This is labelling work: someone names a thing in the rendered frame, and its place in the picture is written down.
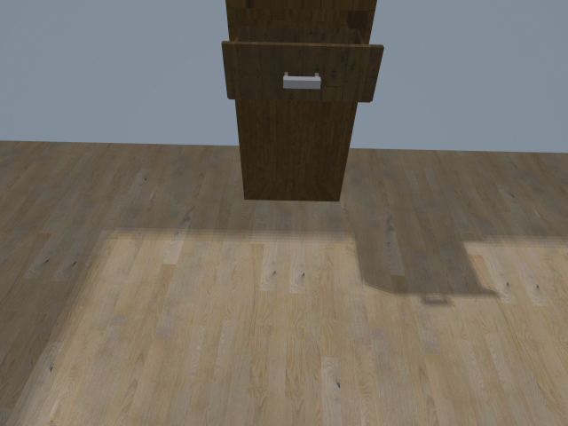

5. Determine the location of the handle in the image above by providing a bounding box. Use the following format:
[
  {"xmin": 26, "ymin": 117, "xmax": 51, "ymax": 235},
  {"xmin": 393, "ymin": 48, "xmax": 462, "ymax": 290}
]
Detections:
[{"xmin": 283, "ymin": 72, "xmax": 321, "ymax": 89}]

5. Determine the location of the cabinet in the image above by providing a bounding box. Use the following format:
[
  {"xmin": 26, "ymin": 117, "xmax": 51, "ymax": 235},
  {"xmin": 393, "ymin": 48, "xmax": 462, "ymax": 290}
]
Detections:
[{"xmin": 225, "ymin": 0, "xmax": 377, "ymax": 201}]

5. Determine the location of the drawer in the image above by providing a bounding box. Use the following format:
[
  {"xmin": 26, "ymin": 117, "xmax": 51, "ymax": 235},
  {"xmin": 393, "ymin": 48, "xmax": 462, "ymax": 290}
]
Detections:
[{"xmin": 221, "ymin": 26, "xmax": 384, "ymax": 103}]

